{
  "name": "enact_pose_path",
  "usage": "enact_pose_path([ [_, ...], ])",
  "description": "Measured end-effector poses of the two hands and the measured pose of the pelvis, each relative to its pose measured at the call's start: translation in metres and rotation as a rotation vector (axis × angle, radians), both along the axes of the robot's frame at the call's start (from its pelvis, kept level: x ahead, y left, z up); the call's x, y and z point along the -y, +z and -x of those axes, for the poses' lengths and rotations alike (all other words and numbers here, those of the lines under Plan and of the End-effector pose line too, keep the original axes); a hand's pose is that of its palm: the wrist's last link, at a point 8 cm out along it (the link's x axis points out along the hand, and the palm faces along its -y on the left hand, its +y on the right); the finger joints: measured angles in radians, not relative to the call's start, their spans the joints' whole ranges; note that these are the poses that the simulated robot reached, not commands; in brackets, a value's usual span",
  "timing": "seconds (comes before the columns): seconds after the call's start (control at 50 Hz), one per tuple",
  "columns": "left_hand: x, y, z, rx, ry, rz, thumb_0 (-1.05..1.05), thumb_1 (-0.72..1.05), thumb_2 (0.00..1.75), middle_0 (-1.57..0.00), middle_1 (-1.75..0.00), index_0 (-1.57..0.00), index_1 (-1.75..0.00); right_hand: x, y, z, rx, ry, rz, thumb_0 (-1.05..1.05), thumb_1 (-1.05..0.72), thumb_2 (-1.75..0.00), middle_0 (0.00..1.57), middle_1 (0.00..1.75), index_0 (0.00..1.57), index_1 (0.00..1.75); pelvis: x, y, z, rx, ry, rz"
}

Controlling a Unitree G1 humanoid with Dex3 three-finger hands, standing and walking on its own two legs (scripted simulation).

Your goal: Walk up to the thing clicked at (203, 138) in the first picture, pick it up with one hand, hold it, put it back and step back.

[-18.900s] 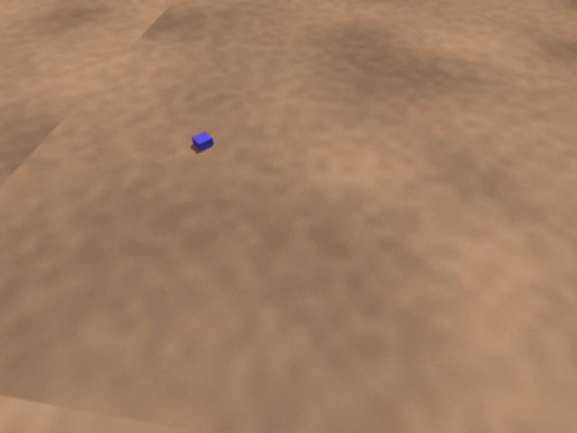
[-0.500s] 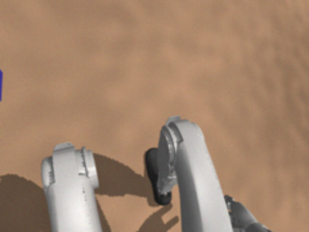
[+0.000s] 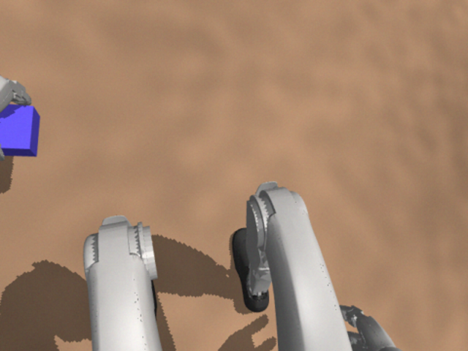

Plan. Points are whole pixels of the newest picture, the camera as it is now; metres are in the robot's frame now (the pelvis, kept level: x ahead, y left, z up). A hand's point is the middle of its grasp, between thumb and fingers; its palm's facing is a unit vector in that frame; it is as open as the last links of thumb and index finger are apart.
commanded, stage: lift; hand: left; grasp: from above
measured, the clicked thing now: (5, 130) +0.48 +0.31 -0.19
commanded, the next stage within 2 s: hold in 1.42 s
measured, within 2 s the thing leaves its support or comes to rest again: neither
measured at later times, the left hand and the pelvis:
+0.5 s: hand out of the picture +0.41 +0.31 +0.03, palm faces -0.48 -0.03 -0.88, open 9.9 cm; pelvis +0.01 +0.00 +0.11, yaw +4 degrees
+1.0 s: hand out of the picture +0.35 +0.26 +0.22, palm faces -0.48 -0.07 -0.87, open 10.0 cm; pelvis +0.03 -0.02 +0.29, yaw +6 degrees
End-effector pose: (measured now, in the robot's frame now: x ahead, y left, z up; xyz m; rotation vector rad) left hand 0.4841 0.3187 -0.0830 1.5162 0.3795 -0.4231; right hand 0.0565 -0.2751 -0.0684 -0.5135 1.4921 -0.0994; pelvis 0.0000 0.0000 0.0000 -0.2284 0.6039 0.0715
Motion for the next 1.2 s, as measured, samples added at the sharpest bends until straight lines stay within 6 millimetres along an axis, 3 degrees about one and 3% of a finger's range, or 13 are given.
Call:
enact_pose_path([
  [0.18,-0.002,0.047,0.026,-0.037,-0.017,0.036,0.0,0.11,0.13,-0.89,-0.03,-0.89,-0.07,-0.001,0.015,-0.009,0.025,-0.047,-0.03,0.0,-0.9,-0.9,0.2,0.3,0.21,0.3,0.0,0.031,0.0,-0.019,0.009,-0.031],
  [0.4,0.001,0.123,0.056,0.0,-0.029,0.042,0.0,0.11,0.13,-0.89,-0.01,-0.89,-0.06,-0.004,0.055,-0.057,0.174,-0.034,-0.065,0.0,-0.9,-0.9,0.2,0.3,0.2,0.3,0.001,0.083,-0.004,0.003,0.014,-0.067],
  [0.58,0.015,0.203,0.084,0.026,-0.009,0.035,0.0,0.11,0.15,-0.88,0.0,-0.89,-0.04,-0.009,0.106,-0.086,0.288,-0.038,-0.106,0.01,-0.89,-0.9,0.2,0.3,0.2,0.3,0.006,0.141,-0.006,0.065,0.016,-0.104],
  [0.86,0.049,0.325,0.124,0.023,0.005,0.057,0.0,0.09,0.22,-0.87,0.0,-0.88,-0.05,-0.011,0.208,-0.098,0.401,-0.084,-0.145,0.01,-0.9,-0.9,0.2,0.3,0.2,0.3,0.016,0.249,-0.021,0.21,0.014,-0.163],
  [1.02,0.061,0.369,0.132,0.005,0.021,0.053,0.0,0.08,0.24,-0.87,0.0,-0.87,-0.06,-0.003,0.255,-0.099,0.432,-0.112,-0.145,0.01,-0.9,-0.9,0.2,0.3,0.2,0.3,0.021,0.295,-0.033,0.276,0.01,-0.184],
  [1.2,0.072,0.403,0.13,0.009,0.015,0.049,0.0,0.08,0.26,-0.86,-0.02,-0.85,-0.09,0.006,0.29,-0.103,0.434,-0.129,-0.139,0.01,-0.9,-0.9,0.2,0.3,0.2,0.3,0.023,0.332,-0.048,0.335,0.009,-0.203],
])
